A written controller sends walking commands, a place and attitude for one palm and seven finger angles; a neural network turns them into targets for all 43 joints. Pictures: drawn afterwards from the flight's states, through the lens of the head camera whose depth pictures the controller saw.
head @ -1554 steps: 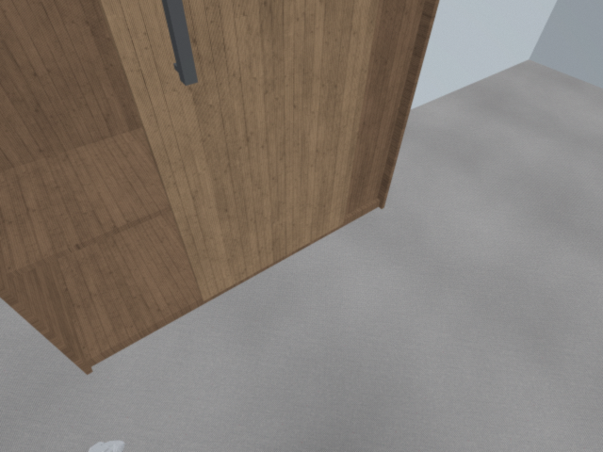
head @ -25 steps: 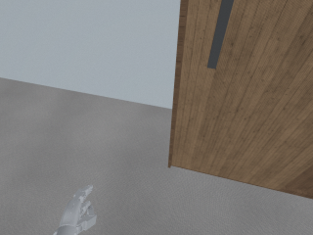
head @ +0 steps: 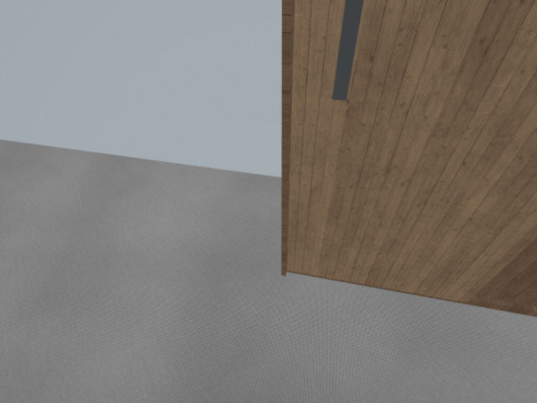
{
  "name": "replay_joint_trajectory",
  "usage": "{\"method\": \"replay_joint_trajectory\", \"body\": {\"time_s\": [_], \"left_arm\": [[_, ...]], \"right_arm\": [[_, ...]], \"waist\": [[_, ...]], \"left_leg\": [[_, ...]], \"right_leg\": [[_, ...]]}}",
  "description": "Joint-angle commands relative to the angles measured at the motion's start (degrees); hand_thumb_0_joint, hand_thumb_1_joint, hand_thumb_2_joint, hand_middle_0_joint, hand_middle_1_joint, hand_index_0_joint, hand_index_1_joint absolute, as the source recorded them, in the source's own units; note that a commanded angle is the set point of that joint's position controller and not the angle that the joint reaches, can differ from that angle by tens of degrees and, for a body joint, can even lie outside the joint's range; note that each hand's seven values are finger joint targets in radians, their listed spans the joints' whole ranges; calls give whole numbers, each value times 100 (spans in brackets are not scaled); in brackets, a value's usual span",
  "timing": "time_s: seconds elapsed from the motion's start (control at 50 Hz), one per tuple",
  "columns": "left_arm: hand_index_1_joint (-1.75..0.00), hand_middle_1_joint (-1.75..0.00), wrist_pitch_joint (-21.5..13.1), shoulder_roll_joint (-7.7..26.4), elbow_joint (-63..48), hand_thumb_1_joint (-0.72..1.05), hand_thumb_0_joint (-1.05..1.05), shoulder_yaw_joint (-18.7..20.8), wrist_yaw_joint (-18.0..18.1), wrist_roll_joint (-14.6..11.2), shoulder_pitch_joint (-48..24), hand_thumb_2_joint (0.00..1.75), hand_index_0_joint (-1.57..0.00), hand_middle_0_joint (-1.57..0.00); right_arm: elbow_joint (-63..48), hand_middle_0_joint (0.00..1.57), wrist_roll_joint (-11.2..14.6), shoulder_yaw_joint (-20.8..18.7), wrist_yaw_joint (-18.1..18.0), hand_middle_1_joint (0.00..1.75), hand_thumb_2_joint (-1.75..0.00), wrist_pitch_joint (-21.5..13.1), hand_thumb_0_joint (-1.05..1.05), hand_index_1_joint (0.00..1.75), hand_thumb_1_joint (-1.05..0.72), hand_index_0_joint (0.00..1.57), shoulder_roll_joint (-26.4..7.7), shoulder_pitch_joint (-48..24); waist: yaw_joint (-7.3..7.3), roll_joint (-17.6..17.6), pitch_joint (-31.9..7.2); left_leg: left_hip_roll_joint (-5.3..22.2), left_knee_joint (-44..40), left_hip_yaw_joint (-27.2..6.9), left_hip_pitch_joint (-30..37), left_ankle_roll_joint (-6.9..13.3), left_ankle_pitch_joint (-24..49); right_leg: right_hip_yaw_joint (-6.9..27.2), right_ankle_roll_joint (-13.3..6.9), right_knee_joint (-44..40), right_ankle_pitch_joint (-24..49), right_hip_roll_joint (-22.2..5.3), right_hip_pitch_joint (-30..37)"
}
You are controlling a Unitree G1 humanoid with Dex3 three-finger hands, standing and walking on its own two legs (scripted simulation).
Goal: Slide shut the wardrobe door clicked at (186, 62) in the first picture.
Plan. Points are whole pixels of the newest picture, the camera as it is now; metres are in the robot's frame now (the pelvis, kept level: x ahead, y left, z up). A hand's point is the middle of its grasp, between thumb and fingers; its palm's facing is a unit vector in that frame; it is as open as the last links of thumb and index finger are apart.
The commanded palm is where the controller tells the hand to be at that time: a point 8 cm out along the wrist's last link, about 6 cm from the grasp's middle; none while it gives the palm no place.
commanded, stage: let the arm hang, fingers relaxed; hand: right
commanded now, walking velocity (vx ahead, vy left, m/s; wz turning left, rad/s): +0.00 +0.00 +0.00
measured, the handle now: (350, 25) +0.66 -0.09 +0.24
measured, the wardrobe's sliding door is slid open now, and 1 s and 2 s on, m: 0.00 0.00 0.00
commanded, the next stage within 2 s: look to check the result in 0.76 s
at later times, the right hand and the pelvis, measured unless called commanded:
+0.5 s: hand out of the picture +0.00 -0.21 -0.17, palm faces -0.01 +0.97 -0.22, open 7.4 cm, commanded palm none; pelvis +0.00 -0.02 +0.01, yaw +1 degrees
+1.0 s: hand out of the picture +0.05 -0.24 -0.16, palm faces -0.03 +0.96 -0.28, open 7.4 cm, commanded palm none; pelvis +0.01 -0.01 +0.01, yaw +1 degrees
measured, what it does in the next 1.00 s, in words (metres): stands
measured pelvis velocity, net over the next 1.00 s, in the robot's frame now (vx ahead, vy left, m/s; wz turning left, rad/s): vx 0.01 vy -0.01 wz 0.02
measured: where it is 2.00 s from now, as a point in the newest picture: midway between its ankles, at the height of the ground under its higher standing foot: outside the picture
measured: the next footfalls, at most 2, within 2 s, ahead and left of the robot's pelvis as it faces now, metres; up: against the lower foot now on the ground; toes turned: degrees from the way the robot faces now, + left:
none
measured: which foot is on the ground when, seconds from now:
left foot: down 0.00-1.00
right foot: down 0.00-1.00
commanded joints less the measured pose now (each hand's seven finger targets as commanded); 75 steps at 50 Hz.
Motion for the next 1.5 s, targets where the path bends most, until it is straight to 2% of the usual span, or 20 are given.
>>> {"method": "replay_joint_trajectory", "body": {"time_s": [0.0, 0.06, 0.08, 0.12, 0.26, 0.34, 0.38, 0.42, 0.48, 0.56, 0.6, 0.7, 0.96, 1.0, 1.04, 1.08, 1.2, 1.48], "left_arm": [[-30, -30, -94, 560, 6, 90, 0, 208, 116, -13, -1, 90, -20, -20], [-30, -30, -114, 500, 298, 90, 0, 236, 155, -34, 221, 90, -20, -20], [-30, -30, -115, 488, 376, 90, 0, 237, 165, -40, 251, 90, -20, -20], [-30, -30, -123, 502, 514, 90, 0, 260, 179, -59, 374, 90, -20, -20], [-30, -30, -127, 426, 794, 90, 0, 272, 201, -56, 508, 90, -20, -20], [-30, -30, -143, 396, 851, 90, 0, 282, 190, -51, 497, 90, -20, -20], [-30, -30, -151, 405, 875, 90, 0, 282, 185, -48, 443, 90, -20, -20], [-30, -30, -172, 407, 886, 90, 0, 278, 179, -46, 402, 90, -20, -20], [-30, -30, -187, 457, 872, 90, 0, 282, 175, -41, 330, 90, -20, -20], [-30, -30, -209, 542, 853, 90, 0, 300, 161, -44, 197, 90, -20, -20], [-30, -30, -224, 623, 822, 90, 0, 305, 154, -58, 129, 90, -20, -20], [-30, -30, -262, 778, 827, 90, 0, 314, 150, -67, -26, 90, -20, -20], [-30, -30, -267, 1304, 793, 90, 0, 354, 123, -80, -528, 90, -20, -20], [-30, -30, -265, 1379, 775, 90, 0, 353, 117, -93, -589, 90, -20, -20], [-30, -30, -281, 1444, 781, 90, 0, 349, 115, -87, -647, 90, -20, -20], [-30, -30, -279, 1502, 781, 90, 0, 341, 112, -91, -722, 90, -20, -20], [-30, -30, -279, 1621, 757, 90, 0, 327, 93, -102, -863, 90, -20, -20], [-30, -30, -300, 1671, 739, 90, 0, 293, 114, -92, -971, 90, -20, -20]], "right_arm": [[145, 20, 8, -212, -24, 30, -90, -267, 0, 30, -90, 20, -840, 80], [519, 20, 26, -188, -22, 30, -90, -296, 0, 30, -90, 20, -780, 167], [625, 20, 27, -177, -25, 30, -90, -294, 0, 30, -90, 20, -748, 203], [787, 20, 18, -175, -35, 30, -90, -301, 0, 30, -90, 20, -744, 243], [1127, 20, 11, -159, -65, 30, -90, -283, 0, 30, -90, 20, -643, 398], [1147, 20, -4, -169, -78, 30, -90, -288, 0, 30, -90, 20, -642, 392], [1140, 20, -9, -166, -80, 30, -90, -289, 0, 30, -90, 20, -641, 341], [1133, 20, -14, -174, -83, 30, -90, -298, 0, 30, -90, 20, -666, 319], [1097, 20, -22, -190, -75, 30, -90, -288, 0, 30, -90, 20, -690, 238], [1058, 20, -29, -210, -64, 30, -90, -315, 0, 30, -90, 20, -764, 113], [1024, 20, -32, -222, -62, 30, -90, -343, 0, 30, -90, 20, -856, 71], [963, 20, -21, -253, -46, 30, -90, -389, 0, 30, -90, 20, -1014, -149], [941, 20, -5, -279, 16, 30, -90, -418, 0, 30, -90, 20, -1511, -611], [939, 20, -8, -278, 19, 30, -90, -428, 0, 30, -90, 20, -1588, -664], [934, 20, 2, -268, 24, 30, -90, -432, 0, 30, -90, 20, -1640, -731], [940, 20, 2, -262, 30, 30, -90, -430, 0, 30, -90, 20, -1701, -782], [922, 20, -3, -255, 34, 30, -90, -450, 0, 30, -90, 20, -1831, -871], [846, 20, 6, -265, 6, 30, -90, -466, 0, 30, -90, 20, -1897, -1020]], "waist": [[-58, -949, -275], [-34, -726, -313], [-36, -710, -218], [-32, -461, -101], [-50, -188, 149], [-58, -118, 169], [-60, -228, 264], [-74, -279, 185], [-84, -393, 258], [-87, -311, 220], [-98, -229, 101], [-77, -295, -54], [-53, -249, -160], [-51, -191, -225], [-51, -287, -330], [-52, -276, -281], [-56, -167, -386], [-44, -238, -535]], "left_leg": [[584, -1035, -743, 117, 184, 136], [599, -1105, -704, 162, 207, 272], [590, -1125, -687, 90, 208, 238], [569, -1146, -622, 81, 187, 272], [518, -1143, -591, -80, 150, -6], [522, -1122, -589, -62, 125, 57], [513, -1119, -612, -106, 112, 61], [515, -1089, -611, -21, 94, 200], [494, -1055, -612, 1, 72, 213], [531, -1107, -625, 35, 68, 284], [554, -1141, -637, 112, 70, 433], [606, -1202, -660, 222, 77, 709], [690, -1463, -722, 322, 114, 648], [702, -1498, -730, 346, 113, 729], [721, -1493, -753, 420, 111, 854], [730, -1535, -748, 417, 107, 870], [755, -1590, -754, 483, 91, 1103], [786, -1534, -750, 785, 96, 1978]], "right_leg": [[679, 7, -848, 32, -519, 251], [662, -6, -888, 118, -552, 352], [675, -15, -926, 79, -565, 374], [689, -41, -995, 143, -612, 388], [719, -74, -1249, -277, -615, 368], [714, -87, -1327, -241, -614, 369], [713, -77, -1378, -266, -616, 349], [725, -81, -1406, -123, -631, 375], [806, -78, -1577, -313, -650, 305], [772, -65, -1581, -173, -647, 382], [741, -68, -1476, 155, -639, 496], [687, -50, -1368, 727, -657, 714], [741, -22, -1472, 744, -726, 964], [747, -26, -1439, 885, -740, 1035], [754, -23, -1434, 1038, -757, 1104], [757, -14, -1468, 1054, -767, 1118], [732, -6, -1447, 1269, -791, 1245], [646, 42, -1389, 1883, -819, 1406]]}}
